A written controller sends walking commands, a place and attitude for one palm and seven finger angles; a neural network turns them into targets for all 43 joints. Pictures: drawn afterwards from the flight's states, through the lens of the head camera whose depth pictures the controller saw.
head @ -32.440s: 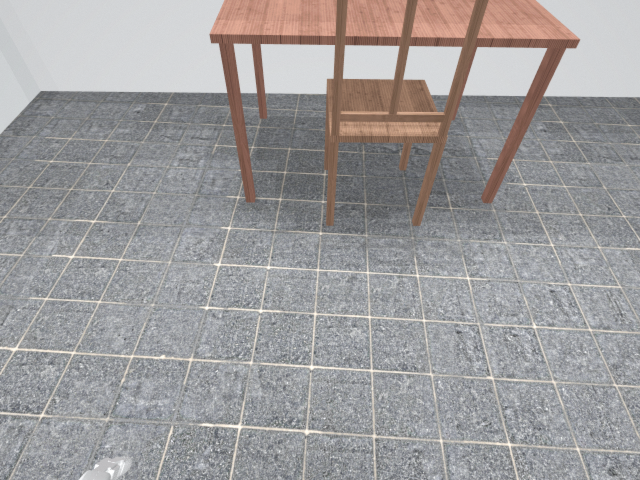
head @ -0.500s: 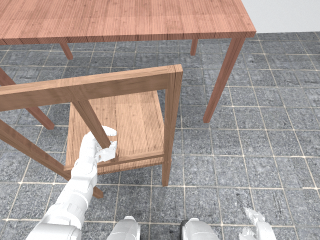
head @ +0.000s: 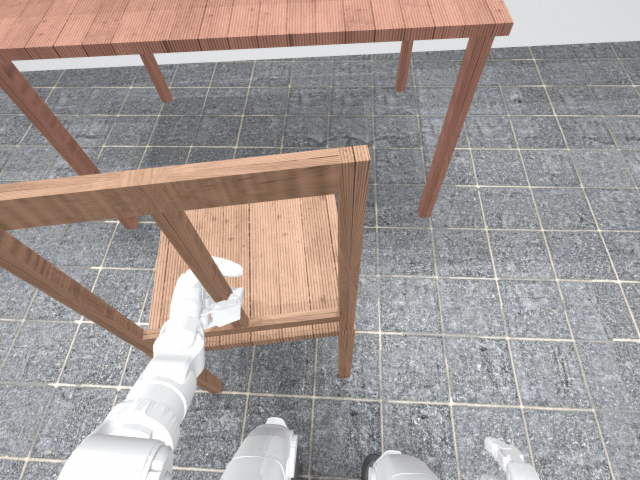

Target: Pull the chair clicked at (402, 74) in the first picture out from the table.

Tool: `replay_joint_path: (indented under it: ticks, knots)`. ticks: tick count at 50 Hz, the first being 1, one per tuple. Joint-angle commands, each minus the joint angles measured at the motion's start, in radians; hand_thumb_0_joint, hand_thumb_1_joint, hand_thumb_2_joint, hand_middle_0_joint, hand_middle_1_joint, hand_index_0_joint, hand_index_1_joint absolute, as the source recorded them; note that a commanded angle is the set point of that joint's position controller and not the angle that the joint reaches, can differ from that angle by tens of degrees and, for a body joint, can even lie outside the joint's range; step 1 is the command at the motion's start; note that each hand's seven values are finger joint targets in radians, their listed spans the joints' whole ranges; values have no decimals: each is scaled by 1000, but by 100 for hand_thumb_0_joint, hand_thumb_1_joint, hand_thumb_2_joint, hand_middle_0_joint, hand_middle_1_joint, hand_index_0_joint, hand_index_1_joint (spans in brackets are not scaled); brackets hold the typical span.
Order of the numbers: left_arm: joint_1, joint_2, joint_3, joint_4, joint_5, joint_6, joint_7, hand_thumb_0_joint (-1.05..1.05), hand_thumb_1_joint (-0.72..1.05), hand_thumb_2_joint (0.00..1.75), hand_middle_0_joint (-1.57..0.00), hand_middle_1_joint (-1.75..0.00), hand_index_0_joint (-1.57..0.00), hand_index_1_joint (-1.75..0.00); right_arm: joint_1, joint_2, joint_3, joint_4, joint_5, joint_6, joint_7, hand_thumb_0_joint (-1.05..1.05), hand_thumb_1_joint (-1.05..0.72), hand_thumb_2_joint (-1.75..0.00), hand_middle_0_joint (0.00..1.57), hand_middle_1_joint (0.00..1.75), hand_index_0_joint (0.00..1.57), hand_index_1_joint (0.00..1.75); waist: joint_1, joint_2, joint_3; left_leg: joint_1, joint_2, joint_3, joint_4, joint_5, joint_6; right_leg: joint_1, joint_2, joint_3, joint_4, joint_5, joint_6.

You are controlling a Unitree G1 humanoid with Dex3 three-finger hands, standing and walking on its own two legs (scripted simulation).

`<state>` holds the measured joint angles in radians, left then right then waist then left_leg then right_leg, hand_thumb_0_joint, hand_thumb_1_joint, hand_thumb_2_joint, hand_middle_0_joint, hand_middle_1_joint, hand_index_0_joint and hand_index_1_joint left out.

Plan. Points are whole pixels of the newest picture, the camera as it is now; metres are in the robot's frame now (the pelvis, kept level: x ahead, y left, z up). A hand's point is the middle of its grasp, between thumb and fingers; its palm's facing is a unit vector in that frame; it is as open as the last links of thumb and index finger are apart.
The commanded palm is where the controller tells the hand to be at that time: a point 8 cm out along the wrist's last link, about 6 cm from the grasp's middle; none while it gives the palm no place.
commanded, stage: step backward, pulling the chair out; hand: left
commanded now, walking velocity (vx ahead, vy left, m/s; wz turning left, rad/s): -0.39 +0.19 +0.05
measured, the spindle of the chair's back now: (213, 281) +0.36 +0.17 -0.03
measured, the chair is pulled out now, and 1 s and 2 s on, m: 0.44 0.67 0.67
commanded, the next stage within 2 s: stop walking, hand still on the chair in 0.20 s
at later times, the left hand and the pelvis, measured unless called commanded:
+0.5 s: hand (199, 418) +0.19 +0.17 -0.06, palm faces -0.08 -0.99 -0.13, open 5.5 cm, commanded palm +0.18 +0.22 -0.06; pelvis -0.11 +0.06 +0.00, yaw +2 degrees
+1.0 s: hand out of the picture +0.11 +0.18 -0.06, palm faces -0.05 -0.99 -0.14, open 5.7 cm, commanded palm +0.09 +0.23 -0.06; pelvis -0.14 +0.08 +0.01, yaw +0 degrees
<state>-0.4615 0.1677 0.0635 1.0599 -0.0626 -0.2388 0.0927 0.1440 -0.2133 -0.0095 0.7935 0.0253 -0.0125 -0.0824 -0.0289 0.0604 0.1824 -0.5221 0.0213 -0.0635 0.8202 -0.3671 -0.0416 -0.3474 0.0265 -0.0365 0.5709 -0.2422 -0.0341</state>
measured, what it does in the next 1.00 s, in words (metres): walks backwards: left foot, then right foot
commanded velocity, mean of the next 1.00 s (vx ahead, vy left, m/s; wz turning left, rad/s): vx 0.00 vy -0.04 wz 0.00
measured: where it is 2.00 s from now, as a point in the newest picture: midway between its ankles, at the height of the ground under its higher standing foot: outside the picture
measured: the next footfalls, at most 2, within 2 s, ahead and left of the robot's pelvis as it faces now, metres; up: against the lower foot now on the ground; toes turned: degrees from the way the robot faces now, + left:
left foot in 0.28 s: -0.13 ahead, +0.20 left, +0.00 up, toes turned +7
right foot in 0.48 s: -0.05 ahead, -0.05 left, +0.00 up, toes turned -1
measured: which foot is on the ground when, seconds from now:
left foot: up 0.00-0.26, down 0.28-1.00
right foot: down 0.00-0.34, up 0.36-0.46, down 0.48-1.00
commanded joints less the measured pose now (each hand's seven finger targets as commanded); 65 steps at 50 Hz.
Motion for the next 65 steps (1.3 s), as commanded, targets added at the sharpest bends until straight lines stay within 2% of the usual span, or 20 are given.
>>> replay_joint_path:
  ticks: [1, 8, 12, 15, 16, 17, 18, 20, 22, 24, 26, 28, 29, 32, 34, 41, 49, 56, 64, 65]
  knots:
    - [-229, 212, 28, -192, 62, -38, 20, 0, 90, 90, -50, -145, -50, -145, -15, -137, -30, -100, -11, -45, -13, 0, -90, -90, 20, 30, 20, 30, 22, -85, -494, -9, -8, -81, 272, -93, -26, 300, -412, 254, -119, 587, -123]
    - [-183, 127, -30, -195, 29, 30, 17, 0, 90, 90, -50, -145, -50, -145, 65, -164, -32, -139, 3, -28, -37, 0, -90, -90, 20, 30, 20, 30, 30, -303, -462, 127, -9, 29, -8, -146, -16, 303, -379, 218, -164, 480, -103]
    - [-168, 55, -82, -207, 37, 46, 2, 0, 90, 90, -50, -145, -50, -145, 116, -157, -27, -139, -6, -12, -52, 0, -90, -90, 20, 30, 20, 30, 12, -267, -508, 266, 3, 118, -379, 24, -9, 290, -316, 172, -136, 338, -53]
    - [-216, 8, -130, -264, 28, 32, -15, 0, 90, 90, -50, -145, -50, -145, 109, -178, -44, -166, -2, 3, -62, 0, -90, -90, 20, 30, 20, 30, 10, -76, -487, 420, 136, 102, -568, 358, 28, 180, -176, 50, 46, 299, 34]
    - [-280, 4, -145, -464, 25, 19, -25, 0, 90, 90, -50, -145, -50, -145, 94, -187, -54, -210, 0, 5, -53, 0, -90, -90, 20, 30, 20, 30, 23, 39, -502, 476, 231, 38, -564, 481, 69, 123, -122, 19, 110, 199, 52]
    - [-315, -33, -174, -485, 30, 8, -31, 0, 90, 90, -50, -145, -50, -145, 56, -157, -40, -226, -17, 2, -53, 0, -90, -90, 20, 30, 20, 30, -1, 258, -455, 481, 262, -21, -478, 638, 122, 15, -89, -25, 219, 62, 63]
    - [-358, -20, -174, -536, 34, 0, -37, 0, 90, 90, -50, -145, -50, -145, 39, -130, -28, -211, -36, -4, -44, 0, -90, -90, 20, 30, 20, 30, -13, 345, -433, 492, 303, -92, -475, 738, 170, -64, -78, -4, 304, -179, 61]
    - [-216, -24, -146, -450, 52, 31, -27, 0, 90, 90, -50, -145, -50, -145, 86, -138, -43, -195, -23, -3, -12, 0, -90, -90, 20, 30, 20, 30, 7, 130, -317, 472, 302, -58, -428, 774, 171, -40, -62, 1, 227, -208, 37]
    - [-147, -13, -138, -445, 58, 44, -29, 0, 90, 90, -50, -145, -50, -145, 124, -162, -58, -198, -8, -6, 12, 0, -90, -90, 20, 30, 20, 30, 10, 9, -361, 592, 249, -9, -261, 868, 107, 70, -50, -25, -113, 18, 21]
    - [-118, 17, -140, -479, 66, 43, -36, 0, 90, 90, -50, -145, -50, -145, 134, -166, -58, -204, -6, -18, 11, 0, -90, -90, 20, 30, 20, 30, -6, 1, -440, 474, 181, 38, -176, 802, 72, 312, -95, 36, -164, 406, -17]
    - [-98, 17, -154, -479, 76, 32, -39, 0, 90, 90, -50, -145, -50, -145, 118, -135, -44, -203, -13, -40, 2, 0, -90, -90, 20, 30, 20, 30, -25, 7, -403, 365, 125, 56, -216, 516, 36, 332, -177, 92, -134, 590, -42]
    - [-15, 45, -127, -413, 39, 52, -32, 0, 90, 90, -50, -145, -50, -145, 129, -156, -50, -177, -2, -26, -14, 0, -90, -90, 20, 30, 20, 30, -27, -192, -453, 339, 111, 50, -264, 473, 18, 393, -196, 122, -51, 726, -63]
    - [-9, 45, -113, -413, 37, 51, -31, 0, 90, 90, -50, -145, -50, -145, 103, -148, -49, -188, -6, -21, -21, 0, -90, -90, 20, 30, 20, 30, -20, -207, -449, 358, 111, 56, -305, 415, 19, 350, -196, 114, -50, 661, -45]
    - [-1, 17, -132, -408, 40, 47, -30, 0, 90, 90, -50, -145, -50, -145, 56, -125, -24, -194, -17, -14, -31, 0, -90, -90, 20, 30, 20, 30, -1, -67, -364, 370, 128, 39, -440, 250, 54, 207, -124, 74, -97, 177, 26]
    - [18, 20, -125, -399, 47, 47, -13, 0, 90, 90, -50, -145, -50, -145, 54, -123, -16, -187, -19, -12, -29, 0, -90, -90, 20, 30, 20, 30, 9, 48, -335, 349, 131, 29, -485, 184, 74, 190, -102, 62, -113, 41, 30]
    - [66, 8, -135, -385, 41, 57, 1, 0, 90, 90, -50, -145, -50, -145, 44, -104, -15, -214, -7, -5, -34, 0, -90, -90, 20, 30, 20, 30, 15, -117, -255, 325, 68, 73, -466, -94, 80, 70, -128, 149, -275, -315, 12]
    - [195, -2, -147, -406, 45, 66, 7, 0, 90, 90, -50, -145, -50, -145, 47, -111, -14, -213, -7, -17, -40, 0, -90, -90, 20, 30, 20, 30, 15, -59, -244, 352, 99, 54, -483, 90, 72, 82, -119, 123, -218, -63, 8]
    - [233, -12, -165, -458, 51, 50, 2, 0, 90, 90, -50, -145, -50, -145, 46, -116, -21, -212, -13, -14, -38, 0, -90, -90, 20, 30, 20, 30, 8, -121, -338, 415, 113, 57, -436, 360, 55, 183, -144, 108, -132, 331, 1]
    - [254, -16, -177, -445, 51, 54, 0, 0, 90, 90, -50, -145, -50, -145, 41, -114, -18, -204, -15, 4, -42, 0, -90, -90, 20, 30, 20, 30, 6, -141, -322, 406, 107, 62, -448, 300, 53, 174, -150, 109, -148, 295, 6]
    - [187, 53, -121, -603, 53, 39, 8, 0, 90, 90, -50, -145, -50, -145, 26, -111, -20, -226, -15, 3, -40, 0, -90, -90, 20, 30, 20, 30, 14, -155, -333, 411, 105, 60, -446, 297, 57, 194, -152, 118, -155, 305, 7]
